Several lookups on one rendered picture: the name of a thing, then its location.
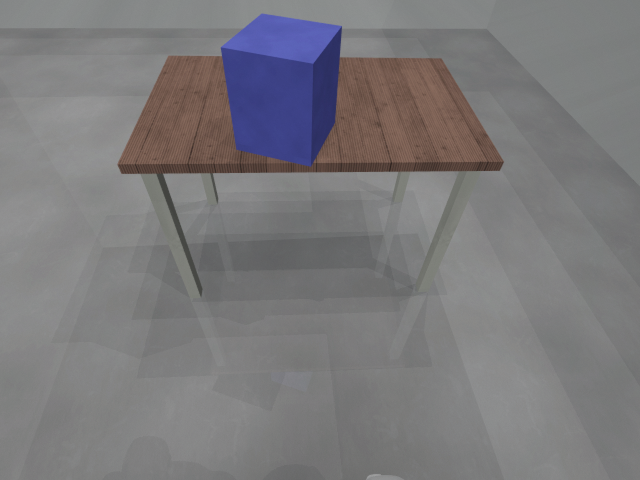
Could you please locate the table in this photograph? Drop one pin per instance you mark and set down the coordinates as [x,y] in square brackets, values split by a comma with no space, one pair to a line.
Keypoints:
[392,115]

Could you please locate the carton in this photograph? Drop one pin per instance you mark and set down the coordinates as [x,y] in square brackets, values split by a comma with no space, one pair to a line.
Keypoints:
[282,78]

